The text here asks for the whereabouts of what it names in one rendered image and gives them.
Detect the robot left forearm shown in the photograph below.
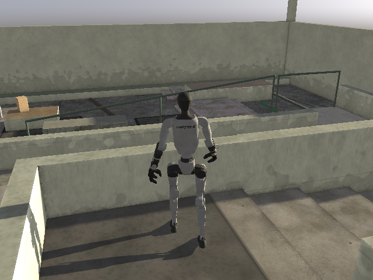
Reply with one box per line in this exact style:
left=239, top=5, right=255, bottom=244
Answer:
left=150, top=142, right=163, bottom=170

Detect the robot right hand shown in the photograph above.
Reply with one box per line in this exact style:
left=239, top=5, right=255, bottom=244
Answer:
left=203, top=153, right=217, bottom=163

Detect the robot left thigh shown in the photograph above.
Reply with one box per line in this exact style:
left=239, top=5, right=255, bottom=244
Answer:
left=167, top=162, right=179, bottom=199

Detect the robot left hand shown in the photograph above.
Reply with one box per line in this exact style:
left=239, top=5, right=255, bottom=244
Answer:
left=148, top=168, right=161, bottom=184

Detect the robot left upper arm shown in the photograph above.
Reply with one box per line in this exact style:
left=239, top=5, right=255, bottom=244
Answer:
left=157, top=118, right=173, bottom=151

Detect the robot head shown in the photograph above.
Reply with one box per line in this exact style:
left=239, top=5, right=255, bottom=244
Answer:
left=176, top=92, right=195, bottom=120

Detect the robot right forearm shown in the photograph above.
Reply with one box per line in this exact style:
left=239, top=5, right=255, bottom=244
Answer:
left=208, top=139, right=217, bottom=156

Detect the robot right upper arm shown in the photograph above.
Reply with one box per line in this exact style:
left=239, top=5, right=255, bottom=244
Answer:
left=197, top=117, right=214, bottom=148

